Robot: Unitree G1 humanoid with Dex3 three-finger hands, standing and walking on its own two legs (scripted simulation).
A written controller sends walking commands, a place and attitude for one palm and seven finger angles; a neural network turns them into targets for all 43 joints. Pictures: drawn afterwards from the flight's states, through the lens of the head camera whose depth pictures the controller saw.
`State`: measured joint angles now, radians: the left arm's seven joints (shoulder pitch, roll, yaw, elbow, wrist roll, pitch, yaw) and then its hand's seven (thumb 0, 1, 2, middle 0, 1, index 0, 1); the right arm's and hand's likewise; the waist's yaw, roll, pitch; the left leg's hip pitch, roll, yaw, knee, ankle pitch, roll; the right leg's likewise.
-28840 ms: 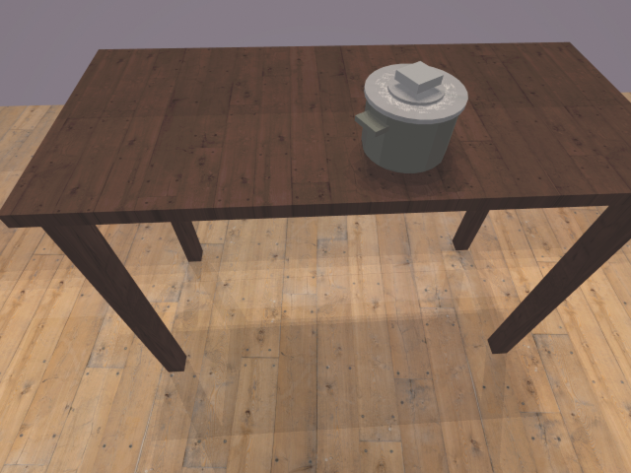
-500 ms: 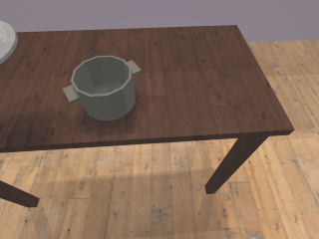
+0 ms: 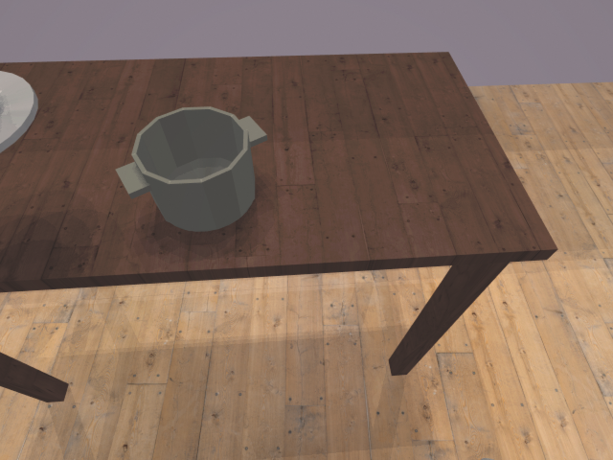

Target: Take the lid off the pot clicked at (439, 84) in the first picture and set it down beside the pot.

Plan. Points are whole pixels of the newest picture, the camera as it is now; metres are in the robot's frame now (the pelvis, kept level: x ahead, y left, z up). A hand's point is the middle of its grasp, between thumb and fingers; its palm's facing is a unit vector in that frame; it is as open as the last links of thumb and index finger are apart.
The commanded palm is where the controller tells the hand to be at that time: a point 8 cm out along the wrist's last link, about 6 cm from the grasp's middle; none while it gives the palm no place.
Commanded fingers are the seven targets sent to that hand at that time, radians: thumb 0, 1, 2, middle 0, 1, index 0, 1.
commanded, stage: lower the lid onto the table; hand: left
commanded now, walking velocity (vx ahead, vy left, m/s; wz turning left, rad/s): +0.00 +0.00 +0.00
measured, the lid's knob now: out of the picture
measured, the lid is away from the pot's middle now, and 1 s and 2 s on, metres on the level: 0.24 0.23 0.24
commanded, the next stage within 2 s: none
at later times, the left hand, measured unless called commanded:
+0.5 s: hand out of the picture +0.44 +0.36 +0.21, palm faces -0.32 -0.23 -0.92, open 5.8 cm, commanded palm +0.46 +0.37 +0.28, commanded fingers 0.00 0.57 1.09 -0.69 -0.99 -1.02 -1.11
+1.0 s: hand out of the picture +0.45 +0.35 +0.18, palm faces -0.36 -0.23 -0.90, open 5.8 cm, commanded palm +0.47 +0.37 +0.25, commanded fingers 0.00 0.57 1.09 -0.69 -0.99 -1.02 -1.11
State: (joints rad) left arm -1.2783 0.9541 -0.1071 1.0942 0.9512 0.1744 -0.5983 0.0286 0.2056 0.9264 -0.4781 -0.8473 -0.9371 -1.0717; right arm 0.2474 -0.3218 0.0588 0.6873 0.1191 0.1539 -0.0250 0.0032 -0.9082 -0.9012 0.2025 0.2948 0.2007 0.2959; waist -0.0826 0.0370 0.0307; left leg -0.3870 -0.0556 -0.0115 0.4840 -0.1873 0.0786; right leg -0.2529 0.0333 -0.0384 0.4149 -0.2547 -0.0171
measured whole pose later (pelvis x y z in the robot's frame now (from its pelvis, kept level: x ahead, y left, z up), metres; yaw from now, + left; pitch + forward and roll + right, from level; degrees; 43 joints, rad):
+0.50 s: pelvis +0.00 +0.01 +0.00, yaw +0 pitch +6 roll -2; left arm -1.26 0.93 -0.12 1.16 0.94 0.12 -0.57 0.03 0.21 0.92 -0.47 -0.85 -0.94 -1.07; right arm 0.27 -0.32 0.06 0.71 0.11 0.14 -0.03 0.00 -0.91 -0.90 0.20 0.29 0.20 0.30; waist -0.10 0.04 0.01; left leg -0.43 -0.06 -0.01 0.52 -0.20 0.08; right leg -0.29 0.03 -0.04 0.44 -0.26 -0.01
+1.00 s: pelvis +0.00 +0.01 -0.01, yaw +0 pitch +8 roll -3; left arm -1.19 0.91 -0.07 1.17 0.94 0.06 -0.54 0.03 0.21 0.92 -0.47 -0.85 -0.93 -1.08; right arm 0.27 -0.32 0.05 0.70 0.11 0.15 -0.03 0.00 -0.91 -0.90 0.20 0.29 0.20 0.30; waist -0.10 0.04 -0.01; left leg -0.47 -0.05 -0.01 0.55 -0.22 0.08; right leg -0.33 0.04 -0.04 0.48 -0.28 -0.01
